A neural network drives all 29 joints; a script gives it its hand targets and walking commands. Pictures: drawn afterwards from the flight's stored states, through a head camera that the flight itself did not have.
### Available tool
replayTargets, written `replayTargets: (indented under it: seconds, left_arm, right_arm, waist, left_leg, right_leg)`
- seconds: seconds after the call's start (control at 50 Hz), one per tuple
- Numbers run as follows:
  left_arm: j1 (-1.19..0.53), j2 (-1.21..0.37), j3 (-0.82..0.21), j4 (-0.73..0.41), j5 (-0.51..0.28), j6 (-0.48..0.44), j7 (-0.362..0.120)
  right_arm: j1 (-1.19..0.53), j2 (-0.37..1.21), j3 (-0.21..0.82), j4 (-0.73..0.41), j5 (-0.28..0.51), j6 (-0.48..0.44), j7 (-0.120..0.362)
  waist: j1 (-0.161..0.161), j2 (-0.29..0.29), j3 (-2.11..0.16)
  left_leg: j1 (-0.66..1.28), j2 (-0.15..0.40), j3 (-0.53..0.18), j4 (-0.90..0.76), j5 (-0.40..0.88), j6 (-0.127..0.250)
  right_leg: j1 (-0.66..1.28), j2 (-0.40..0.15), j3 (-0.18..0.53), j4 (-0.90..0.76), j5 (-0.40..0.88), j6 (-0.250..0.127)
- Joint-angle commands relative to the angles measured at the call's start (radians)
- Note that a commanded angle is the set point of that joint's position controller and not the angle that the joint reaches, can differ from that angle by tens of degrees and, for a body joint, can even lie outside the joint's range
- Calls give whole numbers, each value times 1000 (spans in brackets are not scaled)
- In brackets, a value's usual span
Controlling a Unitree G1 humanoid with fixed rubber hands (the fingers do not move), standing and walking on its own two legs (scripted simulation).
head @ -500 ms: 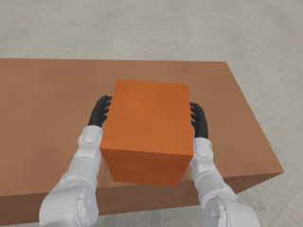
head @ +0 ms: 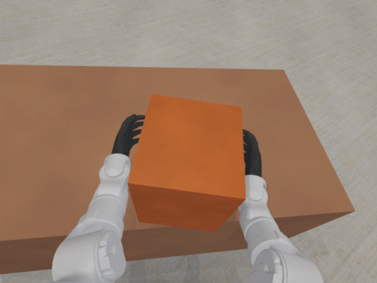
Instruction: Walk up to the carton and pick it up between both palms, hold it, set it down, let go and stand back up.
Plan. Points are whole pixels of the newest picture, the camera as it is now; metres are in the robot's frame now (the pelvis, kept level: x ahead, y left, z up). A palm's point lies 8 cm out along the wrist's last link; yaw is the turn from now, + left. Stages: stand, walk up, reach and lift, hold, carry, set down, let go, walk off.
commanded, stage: set down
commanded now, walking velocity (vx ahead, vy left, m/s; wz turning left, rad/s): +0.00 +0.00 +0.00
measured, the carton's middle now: (186, 168) +0.36 -0.02 -0.02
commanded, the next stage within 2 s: none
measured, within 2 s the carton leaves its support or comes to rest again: neither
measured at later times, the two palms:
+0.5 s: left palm (124, 148) +0.41 +0.13 +0.00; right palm (248, 165) +0.36 -0.17 +0.00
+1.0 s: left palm (103, 183) +0.33 +0.17 -0.02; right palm (259, 203) +0.27 -0.18 -0.03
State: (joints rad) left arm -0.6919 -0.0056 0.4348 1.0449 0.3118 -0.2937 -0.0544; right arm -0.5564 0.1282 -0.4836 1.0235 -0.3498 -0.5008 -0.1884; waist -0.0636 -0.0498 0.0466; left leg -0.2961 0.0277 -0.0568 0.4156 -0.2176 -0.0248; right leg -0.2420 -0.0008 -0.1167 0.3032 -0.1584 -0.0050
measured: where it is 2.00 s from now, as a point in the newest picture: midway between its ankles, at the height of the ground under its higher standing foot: outside the picture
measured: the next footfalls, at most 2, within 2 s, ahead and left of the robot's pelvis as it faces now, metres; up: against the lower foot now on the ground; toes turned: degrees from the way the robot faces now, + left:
none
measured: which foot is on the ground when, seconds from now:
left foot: down 0.00-1.00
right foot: down 0.00-1.00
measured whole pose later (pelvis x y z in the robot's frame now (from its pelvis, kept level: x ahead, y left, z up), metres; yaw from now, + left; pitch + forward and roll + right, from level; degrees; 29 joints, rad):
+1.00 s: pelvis -0.02 +0.00 -0.01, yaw +0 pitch +12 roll -2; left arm -0.47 0.14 0.18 1.04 0.12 -0.43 -0.03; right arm -0.40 0.02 -0.14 1.14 0.12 -0.59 -0.20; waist -0.06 -0.02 -0.10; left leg -0.50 0.03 -0.06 0.47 -0.19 -0.02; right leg -0.45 0.00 -0.12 0.36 -0.13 0.00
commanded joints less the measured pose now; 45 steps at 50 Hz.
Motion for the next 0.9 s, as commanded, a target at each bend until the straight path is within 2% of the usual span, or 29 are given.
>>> replayTargets:
  seconds: [0.0, 0.08, 0.14, 0.2, 0.24, 0.28, 0.34, 0.42, 0.5, 0.6, 0.7, 0.78, 0.88]
  left_arm:
    - [-373, -396, -128, -25, 191, -8, -51]
    - [-357, -293, -107, -38, 176, -10, -23]
    - [-336, -141, -89, -41, 144, -17, 14]
    - [-339, 69, -96, -30, 59, -21, 69]
    - [-374, 144, -135, -15, -25, -29, 97]
    - [-402, 179, -163, 2, -94, -56, 109]
    - [-419, 190, -179, 45, -163, -100, 107]
    - [-414, 207, -194, 85, -205, -132, 100]
    - [-330, 208, -204, 73, -206, -131, 91]
    - [-253, 214, -211, 28, -206, -131, 76]
    - [-184, 233, -225, -55, -232, -150, 56]
    - [-168, 273, -244, -96, -281, -175, 44]
    - [-68, 302, -265, -130, -325, -182, 19]
  right_arm:
    - [-345, 464, 129, 111, -132, -12, 122]
    - [-322, 361, 111, 125, -96, -7, 103]
    - [-293, 211, 104, 139, -39, -7, 77]
    - [-285, -11, 122, 153, 79, -2, 31]
    - [-332, -89, 171, 131, 165, -6, 5]
    - [-376, -131, 212, 115, 217, -21, -7]
    - [-404, -141, 256, 135, 268, -41, -15]
    - [-395, -174, 301, 184, 339, -60, -17]
    - [-317, -203, 349, 205, 400, -89, -16]
    - [-238, -226, 378, 208, 433, -113, -13]
    - [-177, -216, 416, 127, 459, -137, -18]
    - [-176, -211, 433, 31, 472, -141, -17]
    - [-93, -195, 467, -68, 488, -145, -18]
  waist:
    - [24, 89, -369]
    - [28, 92, -371]
    - [31, 98, -386]
    - [24, 108, -446]
    - [17, 109, -542]
    - [14, 101, -638]
    - [8, 100, -730]
    - [6, 120, -801]
    - [16, 149, -789]
    - [26, 162, -714]
    - [40, 159, -700]
    - [48, 137, -695]
    - [63, 110, -665]
  left_leg:
    - [-43, -41, 136, -43, 175, 9]
    - [-51, -40, 135, -33, 162, 12]
    - [-64, -39, 136, -23, 150, 11]
    - [-88, -42, 135, 3, 151, 2]
    - [-120, -50, 136, 37, 168, -4]
    - [-154, -54, 136, 76, 215, -13]
    - [-203, -60, 137, 119, 273, -27]
    - [-170, -60, 133, 148, 351, -49]
    - [-76, -54, 124, 169, 461, -72]
    - [-2, -48, 121, 174, 517, -83]
    - [31, -55, 126, 167, 500, -80]
    - [10, -59, 131, 150, 399, -63]
    - [9, -64, 131, 131, 328, -44]
  right_leg:
    - [114, 0, 42, 14, 183, 38]
    - [99, 0, 46, 18, 169, 37]
    - [96, 1, 52, 27, 170, 35]
    - [112, 7, 67, 52, 214, 33]
    - [132, 13, 86, 83, 288, 35]
    - [158, 8, 102, 125, 383, 40]
    - [189, 1, 123, 181, 504, 50]
    - [189, 9, 119, 209, 569, 49]
    - [156, 25, 103, 204, 601, 43]
    - [101, 40, 89, 183, 558, 37]
    - [95, 43, 91, 163, 515, 40]
    - [95, 38, 97, 149, 414, 42]
    - [117, 30, 105, 139, 338, 47]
